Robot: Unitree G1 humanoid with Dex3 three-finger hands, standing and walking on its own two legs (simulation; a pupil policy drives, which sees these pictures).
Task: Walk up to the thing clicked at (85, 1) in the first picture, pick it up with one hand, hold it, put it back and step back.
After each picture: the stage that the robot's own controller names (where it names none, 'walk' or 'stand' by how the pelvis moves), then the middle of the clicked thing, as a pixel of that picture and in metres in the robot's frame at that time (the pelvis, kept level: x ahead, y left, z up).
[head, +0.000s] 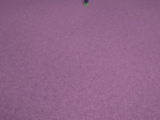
stand; out of the picture +2.37 -0.13 -0.65
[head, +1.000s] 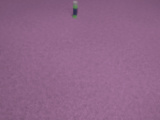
walk; (75, 9) +2.24 -0.02 -0.65
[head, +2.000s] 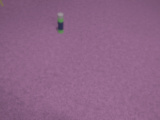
walk; (60, 23) +1.58 +0.12 -0.65
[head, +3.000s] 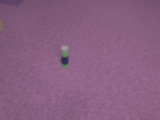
walk; (65, 57) +1.07 +0.13 -0.65
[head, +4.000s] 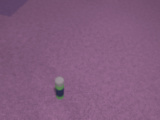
walk; (59, 88) +0.71 +0.13 -0.65
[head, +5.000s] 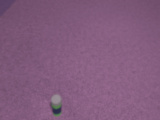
walk; (56, 106) +0.52 +0.12 -0.65
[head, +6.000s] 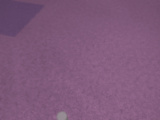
stand; out of the picture +0.46 +0.16 -0.64
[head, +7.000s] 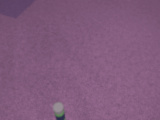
stand; (59, 113) +0.44 +0.15 -0.64
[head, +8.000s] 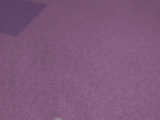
stand; out of the picture +0.41 +0.19 -0.66
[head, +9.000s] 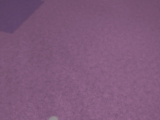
stand; out of the picture +0.41 +0.20 -0.66
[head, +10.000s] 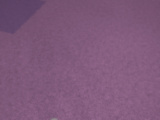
stand; out of the picture +0.40 +0.20 -0.66
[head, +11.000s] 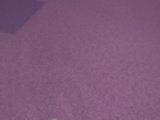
stand; out of the picture +0.40 +0.19 -0.66
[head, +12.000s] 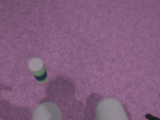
go down; (39, 71) +0.47 +0.18 -0.41
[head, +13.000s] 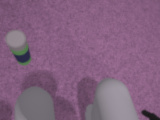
go down; (20, 50) +0.50 +0.20 -0.28
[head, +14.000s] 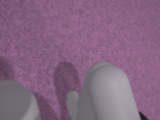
close in; out of the picture +0.49 +0.24 -0.18
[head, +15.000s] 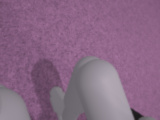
close; out of the picture +0.48 +0.27 -0.17
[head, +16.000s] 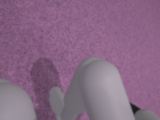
lift; out of the picture +0.44 +0.25 -0.17
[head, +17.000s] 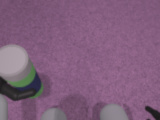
lift; (24, 77) +0.34 +0.17 +0.03
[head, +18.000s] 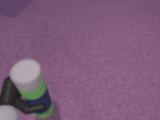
hold; (36, 93) +0.29 +0.15 +0.04
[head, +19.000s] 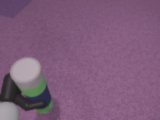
hold; (36, 90) +0.30 +0.15 +0.04
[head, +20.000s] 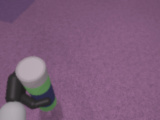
hold; (40, 88) +0.31 +0.14 +0.05
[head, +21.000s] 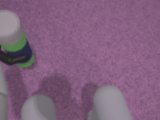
crouch; (16, 45) +0.45 +0.17 -0.04
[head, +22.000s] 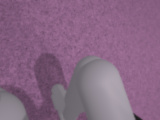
lower; out of the picture +0.46 +0.25 -0.18
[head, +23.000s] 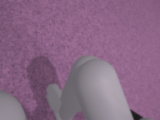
lower; out of the picture +0.47 +0.26 -0.18
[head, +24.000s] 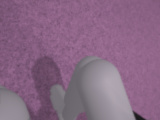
lower; out of the picture +0.46 +0.26 -0.17
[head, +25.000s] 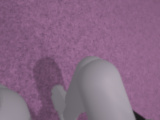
lower; out of the picture +0.46 +0.26 -0.17
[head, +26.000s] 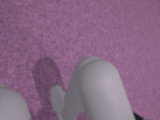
loosen; out of the picture +0.45 +0.24 -0.17
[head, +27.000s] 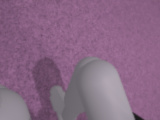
withdraw; out of the picture +0.46 +0.24 -0.18
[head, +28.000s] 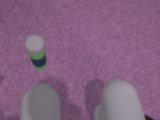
walk; (37, 55) +0.48 +0.18 -0.26
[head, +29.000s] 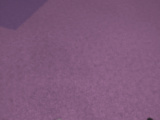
stand; out of the picture +0.39 +0.14 -0.59
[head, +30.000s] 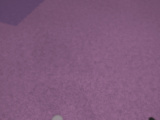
stand; out of the picture +0.39 +0.16 -0.60
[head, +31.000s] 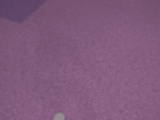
stand; out of the picture +0.40 +0.16 -0.62
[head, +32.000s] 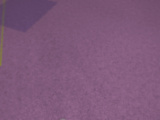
walk; out of the picture +0.40 +0.15 -0.66
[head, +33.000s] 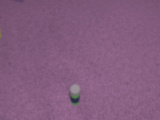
walk; (75, 95) +0.52 +0.04 -0.63
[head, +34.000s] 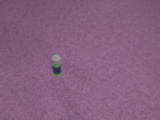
walk; (56, 66) +0.78 +0.14 -0.64
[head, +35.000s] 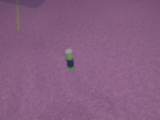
stand; (70, 60) +1.06 +0.18 -0.64
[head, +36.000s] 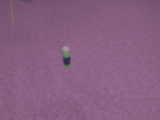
stand; (66, 57) +1.06 +0.15 -0.66
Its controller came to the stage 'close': yes
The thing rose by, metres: 0.68
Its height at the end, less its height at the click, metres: +0.00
